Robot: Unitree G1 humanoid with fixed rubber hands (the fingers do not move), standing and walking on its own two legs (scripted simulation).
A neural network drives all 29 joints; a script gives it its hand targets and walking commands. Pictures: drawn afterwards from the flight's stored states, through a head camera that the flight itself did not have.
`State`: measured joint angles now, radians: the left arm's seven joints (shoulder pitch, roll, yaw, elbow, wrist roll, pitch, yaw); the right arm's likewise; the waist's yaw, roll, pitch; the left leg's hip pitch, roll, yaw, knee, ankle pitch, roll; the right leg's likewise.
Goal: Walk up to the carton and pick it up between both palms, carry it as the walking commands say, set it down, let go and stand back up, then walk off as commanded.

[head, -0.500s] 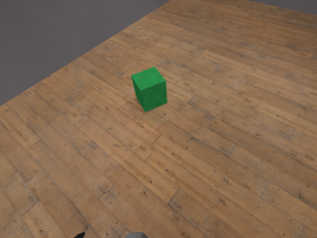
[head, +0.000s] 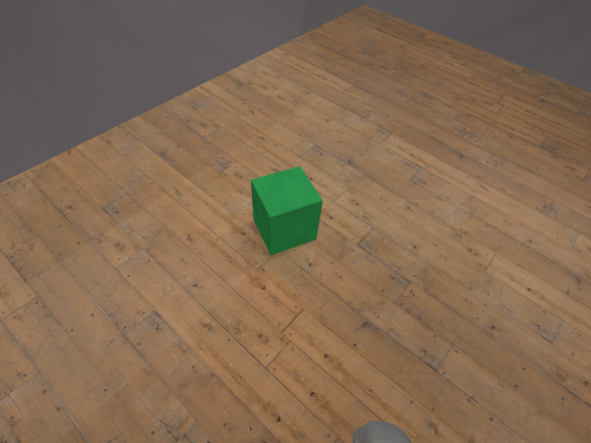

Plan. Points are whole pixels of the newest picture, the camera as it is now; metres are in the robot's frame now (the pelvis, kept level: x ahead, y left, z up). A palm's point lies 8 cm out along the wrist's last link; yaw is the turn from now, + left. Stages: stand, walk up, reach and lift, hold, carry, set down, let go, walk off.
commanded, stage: walk up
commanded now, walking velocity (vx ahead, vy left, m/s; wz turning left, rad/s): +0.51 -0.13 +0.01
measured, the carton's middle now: (285, 211) +1.00 +0.05 -0.66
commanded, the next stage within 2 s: none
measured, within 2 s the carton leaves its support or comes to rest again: neither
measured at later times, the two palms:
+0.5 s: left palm (185, 328) +0.30 +0.20 -0.12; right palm (483, 371) +0.25 -0.30 -0.15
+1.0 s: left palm (167, 271) +0.43 +0.27 -0.16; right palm (425, 263) +0.44 -0.23 -0.11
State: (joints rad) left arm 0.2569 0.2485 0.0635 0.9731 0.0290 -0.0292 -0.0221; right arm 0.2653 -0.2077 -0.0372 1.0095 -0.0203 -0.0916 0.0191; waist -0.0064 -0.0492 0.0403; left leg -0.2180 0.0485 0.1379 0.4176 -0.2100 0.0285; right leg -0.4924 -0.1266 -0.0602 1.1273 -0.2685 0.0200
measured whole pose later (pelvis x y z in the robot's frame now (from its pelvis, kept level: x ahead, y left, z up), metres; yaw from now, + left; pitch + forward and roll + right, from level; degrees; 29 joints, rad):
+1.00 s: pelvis +0.42 +0.03 +0.00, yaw +0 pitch +0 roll -2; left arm 0.28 0.24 0.07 1.04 0.03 0.01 -0.01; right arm 0.27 -0.19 -0.04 1.04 -0.02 -0.07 0.00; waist -0.01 -0.06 0.04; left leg -0.23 0.08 0.13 0.42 -0.18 0.02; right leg -0.44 -0.09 -0.06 1.06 -0.33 0.04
